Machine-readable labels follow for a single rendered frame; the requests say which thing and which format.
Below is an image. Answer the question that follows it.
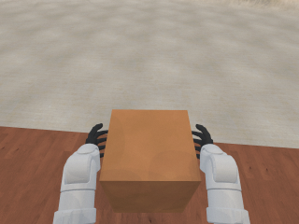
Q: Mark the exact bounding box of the left robot forearm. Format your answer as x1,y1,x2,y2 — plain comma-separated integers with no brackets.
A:
52,144,101,224

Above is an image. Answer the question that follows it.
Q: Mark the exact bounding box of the carton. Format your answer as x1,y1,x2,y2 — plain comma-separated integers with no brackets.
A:
99,109,202,213

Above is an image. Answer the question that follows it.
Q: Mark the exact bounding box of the right robot forearm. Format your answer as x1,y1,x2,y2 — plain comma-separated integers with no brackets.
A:
199,144,250,224

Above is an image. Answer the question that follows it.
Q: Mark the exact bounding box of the robot right hand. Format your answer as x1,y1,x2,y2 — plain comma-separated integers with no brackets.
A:
192,124,214,160

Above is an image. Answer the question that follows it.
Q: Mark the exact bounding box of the robot left hand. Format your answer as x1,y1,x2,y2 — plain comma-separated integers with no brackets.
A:
85,123,108,158

